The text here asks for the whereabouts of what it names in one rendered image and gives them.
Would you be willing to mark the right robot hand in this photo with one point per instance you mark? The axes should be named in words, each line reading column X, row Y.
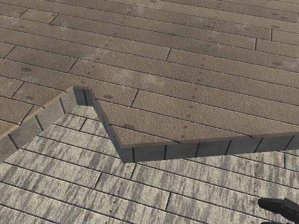
column 286, row 208

